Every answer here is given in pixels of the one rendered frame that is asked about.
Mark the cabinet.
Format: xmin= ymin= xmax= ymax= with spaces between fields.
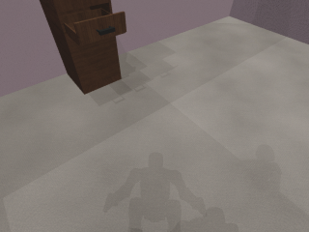
xmin=40 ymin=0 xmax=122 ymax=95

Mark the drawer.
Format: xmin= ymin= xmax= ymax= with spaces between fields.
xmin=61 ymin=8 xmax=126 ymax=46

